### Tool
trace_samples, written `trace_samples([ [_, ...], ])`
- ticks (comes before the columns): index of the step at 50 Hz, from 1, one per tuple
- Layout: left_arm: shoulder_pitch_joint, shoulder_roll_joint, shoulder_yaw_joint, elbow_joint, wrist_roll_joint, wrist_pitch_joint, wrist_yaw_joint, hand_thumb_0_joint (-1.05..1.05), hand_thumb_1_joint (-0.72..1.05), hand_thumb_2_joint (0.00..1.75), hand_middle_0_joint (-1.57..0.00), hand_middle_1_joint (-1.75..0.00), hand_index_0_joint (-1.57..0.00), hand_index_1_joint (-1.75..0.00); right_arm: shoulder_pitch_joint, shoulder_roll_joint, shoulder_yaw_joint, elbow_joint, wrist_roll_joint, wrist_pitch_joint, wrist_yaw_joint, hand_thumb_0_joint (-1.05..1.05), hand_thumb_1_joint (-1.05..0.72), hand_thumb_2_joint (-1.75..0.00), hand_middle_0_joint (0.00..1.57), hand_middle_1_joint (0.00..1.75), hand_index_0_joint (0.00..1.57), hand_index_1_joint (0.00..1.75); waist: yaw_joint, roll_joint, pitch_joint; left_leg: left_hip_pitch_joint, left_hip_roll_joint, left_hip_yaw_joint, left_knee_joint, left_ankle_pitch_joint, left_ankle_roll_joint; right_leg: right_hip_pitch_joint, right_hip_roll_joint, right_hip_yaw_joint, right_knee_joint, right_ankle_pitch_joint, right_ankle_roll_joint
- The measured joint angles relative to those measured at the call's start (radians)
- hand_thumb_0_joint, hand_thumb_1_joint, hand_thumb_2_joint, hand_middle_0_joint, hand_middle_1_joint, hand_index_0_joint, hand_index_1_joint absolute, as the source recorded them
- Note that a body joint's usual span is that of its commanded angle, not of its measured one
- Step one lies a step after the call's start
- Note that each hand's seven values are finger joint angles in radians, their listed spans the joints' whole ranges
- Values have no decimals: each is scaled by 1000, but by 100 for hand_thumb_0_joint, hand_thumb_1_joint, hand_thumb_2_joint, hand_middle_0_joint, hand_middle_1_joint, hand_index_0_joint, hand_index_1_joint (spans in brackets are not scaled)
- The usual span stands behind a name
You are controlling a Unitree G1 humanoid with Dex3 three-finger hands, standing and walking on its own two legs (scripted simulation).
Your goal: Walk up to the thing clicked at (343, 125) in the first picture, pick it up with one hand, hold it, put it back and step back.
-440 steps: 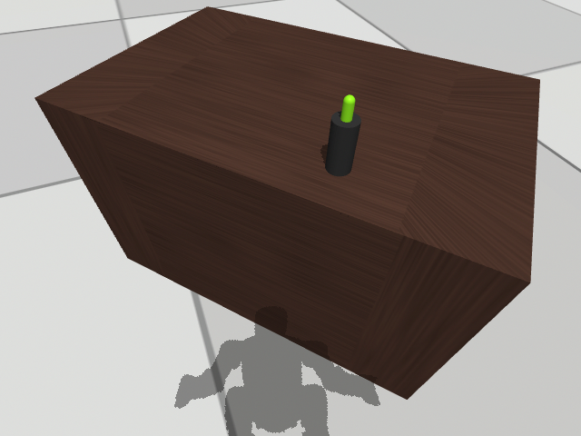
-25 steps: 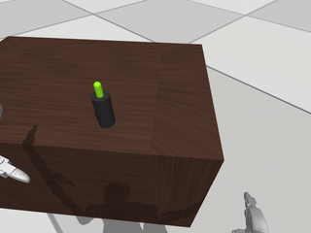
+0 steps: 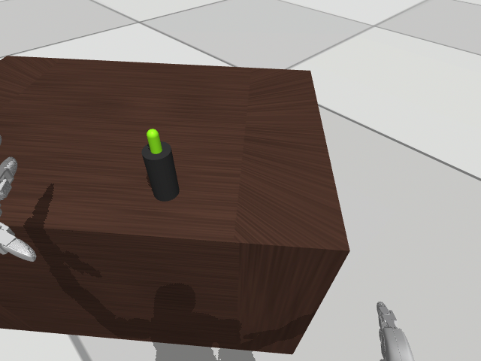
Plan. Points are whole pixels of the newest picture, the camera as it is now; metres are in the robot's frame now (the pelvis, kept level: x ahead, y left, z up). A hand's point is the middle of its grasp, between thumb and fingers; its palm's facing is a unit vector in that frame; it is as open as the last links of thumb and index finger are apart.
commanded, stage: go down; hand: left
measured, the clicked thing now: (159, 164) +0.48 +0.17 +0.07
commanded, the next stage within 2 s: approach in 1.94 s
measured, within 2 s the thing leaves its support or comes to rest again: neither
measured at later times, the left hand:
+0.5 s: hand (18, 173) +0.35 +0.34 +0.16, palm faces +0.08 -1.00 +0.00, open 17.7 cm
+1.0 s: hand (15, 165) +0.37 +0.35 +0.16, palm faces +0.08 -1.00 +0.00, open 17.7 cm
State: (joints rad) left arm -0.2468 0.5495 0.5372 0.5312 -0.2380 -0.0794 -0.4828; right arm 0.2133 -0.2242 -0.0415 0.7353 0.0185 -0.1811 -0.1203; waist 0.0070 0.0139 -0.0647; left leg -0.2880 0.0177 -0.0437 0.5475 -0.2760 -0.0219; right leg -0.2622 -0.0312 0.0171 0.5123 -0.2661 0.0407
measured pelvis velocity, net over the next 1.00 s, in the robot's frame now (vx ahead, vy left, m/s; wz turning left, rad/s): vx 0.01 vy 0.00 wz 0.00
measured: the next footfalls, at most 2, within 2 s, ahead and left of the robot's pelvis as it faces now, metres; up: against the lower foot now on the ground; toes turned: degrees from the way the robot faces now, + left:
none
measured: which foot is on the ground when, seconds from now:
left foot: down 0.00-1.00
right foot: down 0.00-1.00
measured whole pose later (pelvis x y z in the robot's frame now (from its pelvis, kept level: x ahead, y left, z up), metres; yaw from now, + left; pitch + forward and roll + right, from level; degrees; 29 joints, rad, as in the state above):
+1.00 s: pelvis +0.01 +0.00 +0.00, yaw +0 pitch +7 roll -1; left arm -0.54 0.76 0.57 0.93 -0.23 -0.04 -0.64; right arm 0.19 -0.23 0.03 0.74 0.01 -0.25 -0.18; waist -0.05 0.00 -0.11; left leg -0.41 0.02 -0.05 0.60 -0.30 -0.02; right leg -0.37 -0.03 0.01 0.53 -0.27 0.05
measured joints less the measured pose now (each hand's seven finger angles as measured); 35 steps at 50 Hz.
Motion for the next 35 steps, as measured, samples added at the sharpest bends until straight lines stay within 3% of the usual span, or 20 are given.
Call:
trace_samples([
  [19, -243, 148, 16, 331, -14, 43, -121, -1, -61, 5, -5, -4, -5, -5, -14, -13, 61, 14, -6, -42, -46, -1, 54, -5, 6, 5, 6, 5, -41, -14, -12, -62, 5, -7, -2, 19, -3, -60, 5, -6, -4, 18, -4],
  [35, -270, 187, 27, 371, 1, 37, -147, -1, -59, 4, -5, -4, -5, -4, -17, -8, 66, 1, -11, -64, -63, -1, 54, -5, 6, 5, 6, 5, -52, -19, -37, -100, 6, -4, 23, -5, 2, -88, 6, -4, -2, 7, 1],
])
